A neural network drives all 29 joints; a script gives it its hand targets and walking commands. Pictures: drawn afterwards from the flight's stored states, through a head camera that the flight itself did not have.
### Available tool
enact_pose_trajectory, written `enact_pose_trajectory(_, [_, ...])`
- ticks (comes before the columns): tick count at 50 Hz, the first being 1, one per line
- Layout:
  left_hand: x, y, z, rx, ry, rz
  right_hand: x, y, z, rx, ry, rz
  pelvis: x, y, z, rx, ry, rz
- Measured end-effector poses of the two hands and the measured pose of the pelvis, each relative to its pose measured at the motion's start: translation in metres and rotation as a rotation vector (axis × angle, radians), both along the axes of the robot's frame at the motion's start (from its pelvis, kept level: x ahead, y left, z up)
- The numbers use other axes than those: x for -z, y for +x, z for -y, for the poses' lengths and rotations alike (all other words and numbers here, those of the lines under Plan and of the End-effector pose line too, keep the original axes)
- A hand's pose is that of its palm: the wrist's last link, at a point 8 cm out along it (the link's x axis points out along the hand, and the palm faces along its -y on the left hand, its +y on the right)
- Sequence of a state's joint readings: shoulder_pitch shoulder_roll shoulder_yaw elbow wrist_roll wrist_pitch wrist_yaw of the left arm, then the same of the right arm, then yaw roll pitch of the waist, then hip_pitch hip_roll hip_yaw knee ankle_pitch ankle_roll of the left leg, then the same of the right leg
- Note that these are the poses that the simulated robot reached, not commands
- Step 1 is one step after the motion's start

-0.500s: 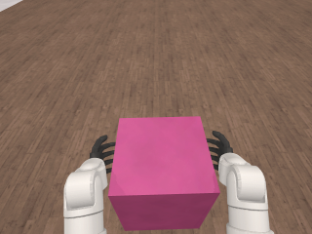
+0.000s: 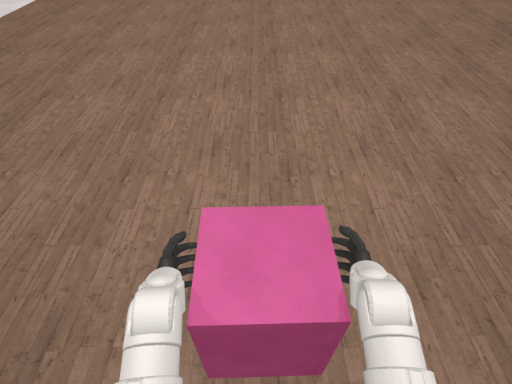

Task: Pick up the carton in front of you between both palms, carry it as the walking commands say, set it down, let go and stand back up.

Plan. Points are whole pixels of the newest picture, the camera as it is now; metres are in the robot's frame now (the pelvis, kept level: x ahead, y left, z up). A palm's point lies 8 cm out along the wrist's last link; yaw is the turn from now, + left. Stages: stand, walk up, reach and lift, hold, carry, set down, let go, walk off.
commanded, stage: carry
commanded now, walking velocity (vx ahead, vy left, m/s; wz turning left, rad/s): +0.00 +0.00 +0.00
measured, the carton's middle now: (264, 294) +0.29 +0.00 -0.04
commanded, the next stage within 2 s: hold in 0.90 s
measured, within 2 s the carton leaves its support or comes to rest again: neither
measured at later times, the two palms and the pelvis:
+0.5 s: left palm (174, 275) +0.29 +0.14 +0.04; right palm (359, 268) +0.29 -0.15 +0.04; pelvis +0.00 -0.01 +0.00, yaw +0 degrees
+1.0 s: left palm (184, 276) +0.28 +0.13 +0.04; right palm (372, 274) +0.28 -0.17 +0.04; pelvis -0.01 -0.01 +0.01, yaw -4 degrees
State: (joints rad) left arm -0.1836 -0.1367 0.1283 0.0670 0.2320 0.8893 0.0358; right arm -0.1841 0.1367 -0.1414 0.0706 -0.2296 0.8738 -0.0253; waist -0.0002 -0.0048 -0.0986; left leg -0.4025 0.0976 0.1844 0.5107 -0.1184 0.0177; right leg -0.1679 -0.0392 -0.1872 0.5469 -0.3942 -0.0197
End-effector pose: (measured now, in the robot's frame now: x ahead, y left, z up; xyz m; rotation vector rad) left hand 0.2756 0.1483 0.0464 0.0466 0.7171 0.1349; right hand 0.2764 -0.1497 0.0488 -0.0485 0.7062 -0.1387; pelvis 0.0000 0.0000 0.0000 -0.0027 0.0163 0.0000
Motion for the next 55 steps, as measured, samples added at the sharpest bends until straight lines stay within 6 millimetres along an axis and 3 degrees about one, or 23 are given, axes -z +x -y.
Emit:
enact_pose_trajectory(7, [0.012, 0.01, 0.001, 0.005, 0.009, 0.02, 0.012, 0.011, 0.0, -0.006, -0.008, 0.02, 0.001, -0.005, 0.001, 0.0, 0.0, 0.001])
enact_pose_trajectory(14, [0.01, 0.017, 0.001, -0.006, 0.002, 0.066, 0.01, 0.018, 0.001, -0.004, -0.001, 0.066, 0.001, -0.006, 0.002, -0.002, 0.002, -0.003])
enact_pose_trajectory(45, [0.008, 0.008, 0.012, -0.003, 0.005, 0.05, 0.009, 0.009, 0.013, -0.002, 0.003, 0.049, 0.003, -0.007, 0.013, -0.001, 0.009, 0.002])
enact_pose_trajectory(50, [0.009, 0.006, 0.021, 0.033, 0.002, 0.049, 0.01, -0.001, 0.022, 0.012, -0.02, 0.042, -0.006, -0.009, 0.012, 0.071, 0.02, 0.082])
enact_pose_trajectory(55, [0.008, 0.02, 0.045, 0.148, -0.002, 0.046, 0.007, -0.021, 0.043, 0.132, -0.015, 0.038, -0.011, -0.008, 0.002, 0.162, 0.002, 0.104])
